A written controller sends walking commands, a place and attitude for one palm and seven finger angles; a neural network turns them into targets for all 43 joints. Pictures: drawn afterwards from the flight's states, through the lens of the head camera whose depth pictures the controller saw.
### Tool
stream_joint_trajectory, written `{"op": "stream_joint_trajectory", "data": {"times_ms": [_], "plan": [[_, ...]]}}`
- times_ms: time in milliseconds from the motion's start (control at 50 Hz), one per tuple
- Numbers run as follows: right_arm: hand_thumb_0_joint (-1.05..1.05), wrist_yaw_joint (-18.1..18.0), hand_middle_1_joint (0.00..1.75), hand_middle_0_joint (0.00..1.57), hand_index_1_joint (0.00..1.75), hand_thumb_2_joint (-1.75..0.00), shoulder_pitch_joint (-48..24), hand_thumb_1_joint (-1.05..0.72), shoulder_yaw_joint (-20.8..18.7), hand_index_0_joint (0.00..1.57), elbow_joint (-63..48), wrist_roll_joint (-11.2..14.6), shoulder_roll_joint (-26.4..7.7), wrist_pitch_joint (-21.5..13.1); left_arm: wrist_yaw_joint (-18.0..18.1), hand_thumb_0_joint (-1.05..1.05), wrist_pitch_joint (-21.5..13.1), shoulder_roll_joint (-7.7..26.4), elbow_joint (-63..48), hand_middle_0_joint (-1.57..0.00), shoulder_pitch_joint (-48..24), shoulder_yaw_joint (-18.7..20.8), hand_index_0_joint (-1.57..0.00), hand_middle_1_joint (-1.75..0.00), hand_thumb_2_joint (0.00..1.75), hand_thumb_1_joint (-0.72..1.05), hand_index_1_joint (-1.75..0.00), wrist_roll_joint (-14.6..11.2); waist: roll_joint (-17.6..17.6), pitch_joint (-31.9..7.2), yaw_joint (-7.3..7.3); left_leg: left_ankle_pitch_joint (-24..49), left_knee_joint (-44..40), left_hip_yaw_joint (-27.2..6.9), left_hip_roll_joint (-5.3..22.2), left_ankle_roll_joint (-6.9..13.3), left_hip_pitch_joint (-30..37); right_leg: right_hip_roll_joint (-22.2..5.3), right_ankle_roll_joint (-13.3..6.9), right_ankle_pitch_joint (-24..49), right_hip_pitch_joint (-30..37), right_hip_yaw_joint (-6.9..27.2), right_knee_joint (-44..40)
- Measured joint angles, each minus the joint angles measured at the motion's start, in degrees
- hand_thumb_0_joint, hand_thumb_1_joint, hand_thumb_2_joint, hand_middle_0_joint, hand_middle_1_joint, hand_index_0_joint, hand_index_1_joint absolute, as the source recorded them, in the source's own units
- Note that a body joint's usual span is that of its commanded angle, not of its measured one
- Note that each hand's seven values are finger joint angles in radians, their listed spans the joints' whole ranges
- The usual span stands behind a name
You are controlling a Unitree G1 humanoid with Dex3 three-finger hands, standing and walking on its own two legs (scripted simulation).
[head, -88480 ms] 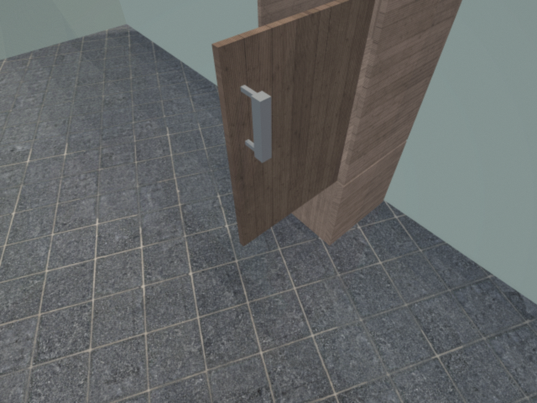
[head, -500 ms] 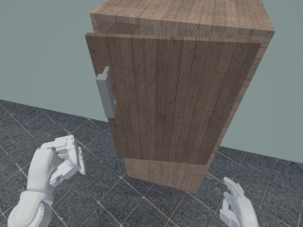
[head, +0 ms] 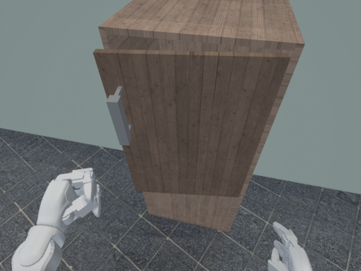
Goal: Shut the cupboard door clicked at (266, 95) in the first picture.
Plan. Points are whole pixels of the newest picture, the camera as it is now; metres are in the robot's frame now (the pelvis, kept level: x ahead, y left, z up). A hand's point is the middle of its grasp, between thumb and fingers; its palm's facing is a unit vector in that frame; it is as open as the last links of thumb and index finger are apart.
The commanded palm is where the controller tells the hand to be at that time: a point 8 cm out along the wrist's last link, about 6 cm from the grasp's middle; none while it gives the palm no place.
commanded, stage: raise the hand and make a fist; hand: left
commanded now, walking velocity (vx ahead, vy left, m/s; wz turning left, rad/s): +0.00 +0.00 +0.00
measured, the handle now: (122, 116) +0.45 +0.19 +0.11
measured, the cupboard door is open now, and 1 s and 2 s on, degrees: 9 9 9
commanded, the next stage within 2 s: bring the fist close to the handle in 0.08 s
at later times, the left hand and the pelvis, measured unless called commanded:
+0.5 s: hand (106, 175) +0.27 +0.17 +0.12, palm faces +0.01 -1.00 -0.05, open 3.1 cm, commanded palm +0.24 +0.22 +0.12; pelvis +0.00 +0.00 +0.00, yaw +1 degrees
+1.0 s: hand (118, 161) +0.31 +0.16 +0.11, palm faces +0.01 -1.00 -0.02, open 3.1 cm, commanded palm +0.29 +0.21 +0.12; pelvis +0.01 +0.00 +0.00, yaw -1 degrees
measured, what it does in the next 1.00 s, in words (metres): stands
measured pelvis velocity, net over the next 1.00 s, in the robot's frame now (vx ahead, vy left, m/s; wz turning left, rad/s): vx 0.01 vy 0.00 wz -0.01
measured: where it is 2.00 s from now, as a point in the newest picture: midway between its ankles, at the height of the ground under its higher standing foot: outside the picture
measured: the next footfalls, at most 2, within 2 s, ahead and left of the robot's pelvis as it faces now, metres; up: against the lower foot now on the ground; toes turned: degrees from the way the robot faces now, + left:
none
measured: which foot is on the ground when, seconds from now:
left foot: down 0.00-1.00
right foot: down 0.00-1.00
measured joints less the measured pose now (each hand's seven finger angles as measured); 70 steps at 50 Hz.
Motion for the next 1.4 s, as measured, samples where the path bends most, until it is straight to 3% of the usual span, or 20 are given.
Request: {"op": "stream_joint_trajectory", "data": {"times_ms": [60, 120, 220, 280, 440, 540, 620, 720, 780, 940, 1120, 1240, 1300, 1400], "plan": [[0.01, 0.5, 0.30, 0.20, 0.30, -0.90, -0.1, -0.91, -0.1, 0.20, 0.5, -0.2, 0.1, -0.7, 2.0, 0.02, -3.6, -0.2, -0.9, -1.30, -1.1, 1.7, -1.30, -1.50, 0.90, 0.89, -1.50, 0.2, -0.2, 0.3, 0.19, 0.0, 0.3, -0.4, 0.0, -0.2, -0.1, 0.1, -0.2, -0.1, 0.2, -0.4, 0.1], [0.01, 0.8, 0.30, 0.20, 0.30, -0.90, -0.2, -0.91, 0.1, 0.20, 0.9, -0.1, -0.1, -1.0, 1.4, 0.02, -5.1, -0.4, -0.8, -1.30, -2.4, 2.3, -1.30, -1.50, 0.90, 0.89, -1.50, -0.2, 0.4, 0.1, 0.33, -0.1, 0.5, -0.8, 0.0, -0.2, -0.2, 0.1, -0.2, -0.1, 0.3, -0.8, 0.1], [0.01, 0.5, 0.30, 0.20, 0.30, -0.90, -0.5, -0.91, 0.3, 0.20, 0.6, 0.3, -0.3, -0.4, -2.2, 0.01, -1.1, -0.5, 1.2, -1.30, -1.5, 0.2, -1.30, -1.50, 0.90, 0.90, -1.50, -0.8, 1.4, -0.3, 0.19, 0.0, 0.2, -0.6, 0.0, -0.1, -0.1, 0.1, 0.0, 0.1, 0.3, -0.5, -0.2], [0.01, 0.0, 0.30, 0.20, 0.30, -0.90, -0.7, -0.91, 0.2, 0.20, 0.5, 0.1, -0.1, -0.4, -1.8, 0.02, 0.4, -0.4, 1.7, -1.30, -1.3, -0.9, -1.30, -1.50, 0.90, 0.89, -1.50, -0.3, 1.3, 0.0, 0.10, 0.0, 0.0, -0.4, -0.1, 0.0, 0.1, 0.0, 0.0, 0.0, 0.3, -0.4, -0.2], [0.01, 0.4, 0.30, 0.20, 0.30, -0.90, -1.5, -0.91, 0.4, 0.20, 2.1, -0.2, 0.2, -1.2, 2.2, 0.02, -4.1, -1.4, 4.0, -1.30, -9.5, -0.2, -1.30, -1.50, 0.90, 0.89, -1.50, 1.2, 0.5, 1.0, 0.27, 0.0, 0.4, -1.0, -0.3, -0.2, -0.5, -0.2, -0.2, -0.4, -0.1, -0.9, 0.3], [0.01, 0.4, 0.30, 0.20, 0.30, -0.90, -1.5, -0.91, 0.5, 0.20, 1.8, 0.1, 0.1, 0.2, 0.6, 0.01, -0.2, -1.7, 7.4, -1.30, -12.5, -2.5, -1.30, -1.50, 0.90, 0.90, -1.50, 1.6, 1.0, 0.3, -0.31, 0.1, -0.5, -0.3, -0.3, 0.0, -0.2, -0.2, 0.0, -0.1, -0.1, -0.3, -0.3], [0.01, 0.4, 0.30, 0.20, 0.30, -0.90, -1.4, -0.91, 0.4, 0.20, 1.5, -0.1, 0.3, 1.3, 1.8, 0.02, 2.3, -1.9, 9.5, -1.30, -13.2, -2.5, -1.30, -1.50, 0.90, 0.89, -1.50, 1.9, 0.6, 0.1, -0.94, 0.1, -1.5, 0.5, -0.3, 0.0, 0.5, -0.2, 0.1, -0.1, 0.0, 0.6, -0.7], [0.01, 1.0, 0.30, 0.20, 0.30, -0.90, -1.2, -0.91, 0.1, 0.20, 2.0, -0.5, 0.6, 1.9, 4.3, 0.02, -0.3, -1.7, 10.3, -1.30, -15.0, 0.4, -1.30, -1.50, 0.90, 0.89, -1.50, 2.1, -0.4, 0.0, -0.85, -0.1, -1.7, 0.8, 0.0, -0.3, 1.0, 0.0, -0.1, -0.3, 0.3, 0.9, -0.8], [0.01, 1.4, 0.30, 0.20, 0.30, -0.90, -1.0, -0.91, -0.2, 0.20, 2.2, -0.3, 0.2, 2.2, 4.1, 0.02, -1.6, -1.5, 11.0, -1.30, -16.5, 0.7, -1.30, -1.50, 0.90, 0.89, -1.50, 2.5, -0.3, -0.1, -0.60, -0.4, -1.4, 0.5, 0.0, -0.3, 0.9, 0.1, -0.1, -0.4, 0.5, 0.7, -0.9], [0.01, 0.9, 0.30, 0.20, 0.30, -0.90, -1.9, -0.91, -0.5, 0.20, 2.0, 0.0, -0.4, 3.7, 2.1, 0.02, 1.7, -2.5, 14.0, -1.30, -18.1, -2.0, -1.30, -1.50, 0.90, 0.90, -1.50, 2.2, 0.3, -0.1, -0.81, -0.1, -1.7, 0.5, -0.3, 0.0, 0.8, -0.2, 0.2, -0.2, 0.3, 0.7, -1.1], [0.01, 1.3, 0.30, 0.20, 0.30, -0.90, -2.7, -0.91, -0.3, 0.20, 2.7, -0.2, 0.3, 4.3, 5.7, 0.02, -1.8, -2.6, 17.9, -1.30, -24.9, -2.0, -1.30, -1.50, 0.90, 0.89, -1.50, 3.9, -0.1, 0.4, -0.97, 0.0, -1.1, 0.2, -0.2, -0.1, 0.3, -0.1, 0.0, 0.0, 0.1, 0.3, -0.7], [0.01, 1.1, 0.30, 0.20, 0.30, -0.90, -2.7, -0.91, 0.0, 0.20, 3.1, 0.1, 0.2, 5.7, 5.7, 0.02, 1.1, -2.9, 25.3, -1.30, -31.7, -3.6, -1.30, -1.50, 0.90, 0.90, -1.50, 4.3, 0.4, 0.8, -1.63, 0.7, -1.3, 0.1, -0.3, 0.1, -0.5, -0.2, 0.1, 0.6, -0.7, 0.3, -0.9], [0.01, 1.4, 0.30, 0.20, 0.30, -0.90, -2.0, -0.91, -0.1, 0.20, 2.9, -0.2, 0.3, 6.1, 6.8, 0.02, 1.2, -3.8, 25.7, -1.30, -31.5, -3.8, -1.30, -1.50, 0.90, 0.90, -1.50, 4.5, 0.4, 0.5, -1.95, 0.9, -2.0, 0.8, -0.2, 0.2, -0.2, -0.2, 0.2, 0.8, -1.0, 1.0, -1.2], [0.01, 1.9, 0.30, 0.20, 0.30, -0.90, -0.7, -0.91, -0.4, 0.20, 3.1, -0.4, 0.6, 6.7, 8.5, 0.02, -1.7, -4.6, 25.4, -1.30, -30.2, -3.0, -1.30, -1.50, 0.90, 0.89, -1.50, 5.1, 0.0, -0.1, -2.06, 0.8, -2.6, 1.6, -0.1, 0.1, 0.6, 0.0, 0.1, 0.7, -0.6, 1.8, -1.2]]}}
